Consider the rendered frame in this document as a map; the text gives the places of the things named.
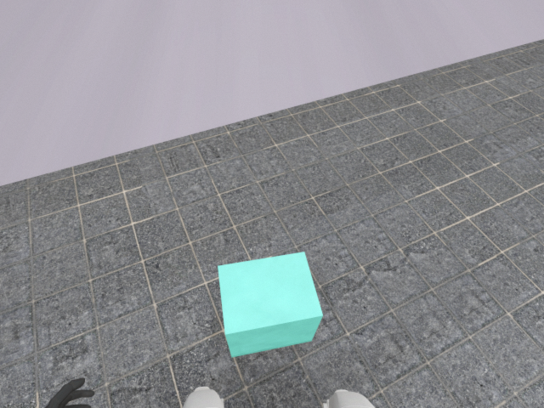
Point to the robot left hand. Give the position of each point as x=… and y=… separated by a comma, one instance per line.
x=68, y=393

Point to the robot thigh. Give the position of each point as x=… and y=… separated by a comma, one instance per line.
x=346, y=399
x=206, y=398

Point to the robot left thigh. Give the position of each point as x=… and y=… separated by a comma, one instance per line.
x=206, y=398

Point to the carton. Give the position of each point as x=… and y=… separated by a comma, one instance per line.
x=268, y=303

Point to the robot right thigh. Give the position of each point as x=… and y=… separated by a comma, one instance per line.
x=346, y=399

